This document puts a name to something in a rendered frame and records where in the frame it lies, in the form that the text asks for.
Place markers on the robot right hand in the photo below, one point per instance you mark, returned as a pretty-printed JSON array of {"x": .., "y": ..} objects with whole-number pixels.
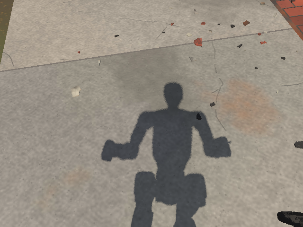
[{"x": 292, "y": 218}]

